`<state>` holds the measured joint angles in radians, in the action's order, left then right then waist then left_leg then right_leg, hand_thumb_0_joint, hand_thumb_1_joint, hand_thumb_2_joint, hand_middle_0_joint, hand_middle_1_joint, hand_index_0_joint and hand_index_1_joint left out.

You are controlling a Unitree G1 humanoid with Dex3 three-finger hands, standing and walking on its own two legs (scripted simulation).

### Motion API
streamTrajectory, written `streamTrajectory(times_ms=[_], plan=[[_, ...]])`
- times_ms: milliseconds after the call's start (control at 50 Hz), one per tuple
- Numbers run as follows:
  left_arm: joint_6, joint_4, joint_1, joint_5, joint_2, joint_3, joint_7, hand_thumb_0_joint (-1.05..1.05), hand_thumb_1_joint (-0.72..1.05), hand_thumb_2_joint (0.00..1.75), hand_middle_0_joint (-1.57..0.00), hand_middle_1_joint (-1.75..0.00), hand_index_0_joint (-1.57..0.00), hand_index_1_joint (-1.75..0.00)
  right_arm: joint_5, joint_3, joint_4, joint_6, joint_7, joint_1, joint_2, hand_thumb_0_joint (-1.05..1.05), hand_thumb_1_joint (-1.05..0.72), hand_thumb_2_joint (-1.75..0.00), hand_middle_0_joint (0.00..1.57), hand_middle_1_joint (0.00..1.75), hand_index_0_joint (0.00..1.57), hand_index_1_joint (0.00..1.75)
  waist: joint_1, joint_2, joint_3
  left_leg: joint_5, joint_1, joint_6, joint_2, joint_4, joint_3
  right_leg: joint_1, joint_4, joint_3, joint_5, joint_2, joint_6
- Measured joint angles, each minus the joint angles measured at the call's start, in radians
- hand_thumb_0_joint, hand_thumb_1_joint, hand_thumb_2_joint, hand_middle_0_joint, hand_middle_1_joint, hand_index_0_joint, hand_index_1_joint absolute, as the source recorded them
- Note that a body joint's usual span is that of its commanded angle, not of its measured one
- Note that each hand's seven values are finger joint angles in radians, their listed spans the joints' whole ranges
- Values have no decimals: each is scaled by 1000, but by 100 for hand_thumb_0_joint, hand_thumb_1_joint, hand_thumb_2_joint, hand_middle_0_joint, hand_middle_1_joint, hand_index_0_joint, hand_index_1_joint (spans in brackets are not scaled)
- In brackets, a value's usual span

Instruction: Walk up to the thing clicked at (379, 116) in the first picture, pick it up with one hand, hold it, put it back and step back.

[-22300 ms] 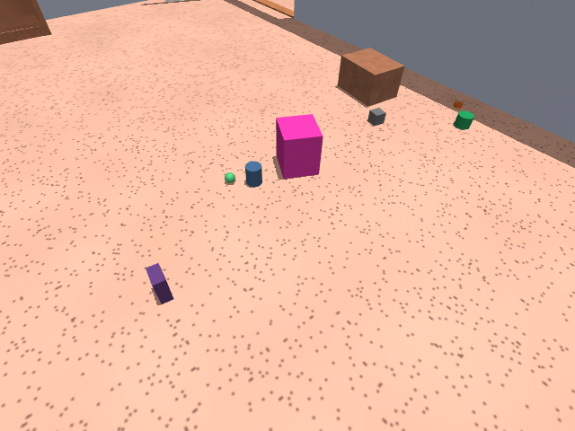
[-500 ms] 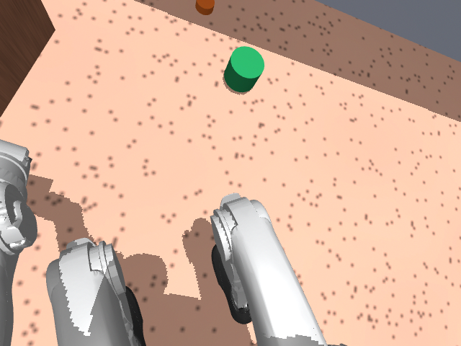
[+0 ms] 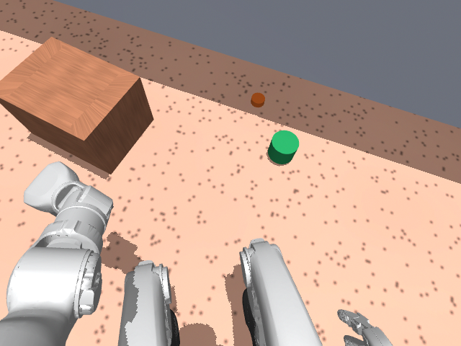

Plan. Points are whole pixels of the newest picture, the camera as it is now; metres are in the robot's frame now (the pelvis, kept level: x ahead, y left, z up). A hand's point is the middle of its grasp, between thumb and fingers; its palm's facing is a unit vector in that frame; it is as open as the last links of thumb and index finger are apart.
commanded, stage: lift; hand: left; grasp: from above
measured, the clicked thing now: (80, 207) +0.43 +0.24 -0.12
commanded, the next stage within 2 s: hold in 0.90 s
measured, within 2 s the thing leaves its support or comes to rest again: neither
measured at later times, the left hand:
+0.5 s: hand (40, 170) +0.40 +0.19 +0.10, palm faces -0.25 -0.36 -0.90, open 10.2 cm
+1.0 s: hand out of the picture +0.39 +0.20 +0.18, palm faces -0.24 -0.40 -0.89, open 10.2 cm
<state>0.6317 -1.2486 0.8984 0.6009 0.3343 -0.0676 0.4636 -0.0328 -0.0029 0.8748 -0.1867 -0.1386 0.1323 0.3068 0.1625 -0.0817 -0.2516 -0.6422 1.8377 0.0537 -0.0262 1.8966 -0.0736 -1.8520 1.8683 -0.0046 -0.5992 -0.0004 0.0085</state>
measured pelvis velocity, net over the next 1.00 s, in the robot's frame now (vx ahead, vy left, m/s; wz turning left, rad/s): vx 0.06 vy -0.01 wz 0.01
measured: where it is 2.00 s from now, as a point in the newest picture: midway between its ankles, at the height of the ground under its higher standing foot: outside the picture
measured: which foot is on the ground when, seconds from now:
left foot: down 0.00-1.00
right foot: down 0.00-1.00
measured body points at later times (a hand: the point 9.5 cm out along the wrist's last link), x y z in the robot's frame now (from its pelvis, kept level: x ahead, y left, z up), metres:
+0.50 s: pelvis +0.05 -0.02 +0.17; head +0.13 -0.03 +0.61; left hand +0.41 +0.21 +0.15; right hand +0.12 -0.28 +0.03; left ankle +0.08 +0.14 -0.45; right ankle +0.10 -0.12 -0.45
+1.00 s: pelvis +0.06 -0.01 +0.24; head +0.10 -0.02 +0.69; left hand +0.40 +0.22 +0.23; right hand +0.16 -0.26 +0.11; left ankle +0.08 +0.14 -0.45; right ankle +0.10 -0.12 -0.45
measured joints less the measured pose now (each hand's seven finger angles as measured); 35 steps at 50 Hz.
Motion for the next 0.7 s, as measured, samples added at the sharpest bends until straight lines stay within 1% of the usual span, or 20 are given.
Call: streamTrajectory(times_ms=[140,200,280,360,460,560,620,660,700], plan=[[77,88,-88,-51,-78,50,22,-4,-5,46,-75,-53,-77,-45,23,-4,10,15,49,0,-12,0,-90,-90,20,29,20,30,-31,13,0,22,-224,4,-14,-189,17,214,-176,4,18,-6,-9],[104,103,-119,-69,-110,60,35,-4,-4,46,-74,-53,-76,-46,33,-7,20,19,62,4,-23,0,-90,-90,20,29,20,30,-40,21,7,34,-334,6,-19,-277,22,323,-259,5,27,-7,-13],[129,89,-146,-78,-136,74,47,-3,-4,46,-73,-54,-74,-49,45,-8,43,18,74,14,-41,0,-90,-90,20,29,20,30,-45,34,8,53,-475,10,-25,-392,24,462,-369,0,42,-10,-20],[135,40,-146,-80,-152,88,64,-3,-5,48,-74,-54,-74,-50,49,1,69,10,80,26,-51,0,-89,-90,21,29,20,30,-45,41,6,72,-593,15,-30,-492,21,582,-466,-9,57,-12,-28],[138,-4,-131,-86,-163,84,72,-3,-5,47,-74,-53,-74,-50,46,13,75,9,78,39,-47,0,-89,-90,21,29,20,30,-45,37,25,99,-703,16,-34,-593,19,695,-566,-15,80,-15,-32],[141,12,-138,-91,-174,78,75,-3,-4,47,-73,-54,-73,-51,39,24,59,16,69,54,-40,0,-89,-90,20,29,20,30,-53,32,59,128,-788,16,-35,-681,28,777,-649,-10,107,-15,-32],[150,45,-155,-105,-185,80,74,-3,-4,47,-72,-55,-72,-52,35,28,52,27,63,63,-39,0,-89,-90,20,29,20,30,-64,31,77,145,-839,14,-35,-734,35,824,-697,-5,122,-15,-30],[160,70,-168,-121,-191,77,67,-3,-4,48,-72,-56,-72,-52,34,28,49,36,61,68,-40,0,-89,-90,20,29,20,30,-70,31,84,158,-874,13,-33,-770,39,858,-729,-2,133,-13,-29],[169,87,-178,-128,-196,77,56,-3,-4,48,-72,-56,-72,-52,34,26,47,44,59,72,-42,0,-89,-90,20,29,20,30,-73,32,88,171,-909,11,-31,-806,42,892,-762,0,144,-10,-27]])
